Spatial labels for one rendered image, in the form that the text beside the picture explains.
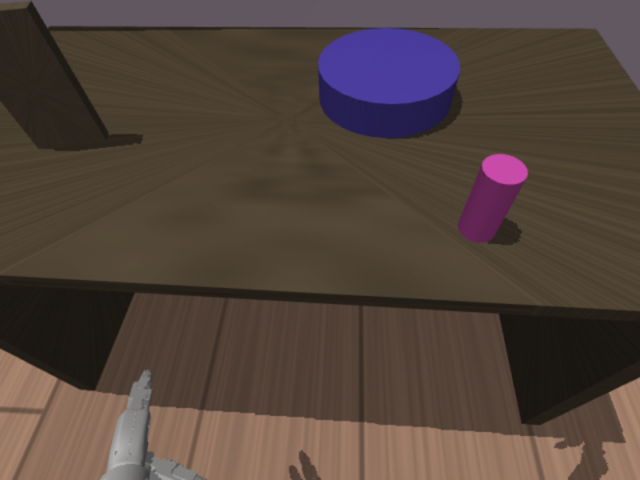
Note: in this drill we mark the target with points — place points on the left robot arm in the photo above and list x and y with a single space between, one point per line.
127 472

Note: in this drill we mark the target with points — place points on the desk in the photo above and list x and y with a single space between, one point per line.
223 177

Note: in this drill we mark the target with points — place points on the left robot hand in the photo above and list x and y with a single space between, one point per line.
130 440

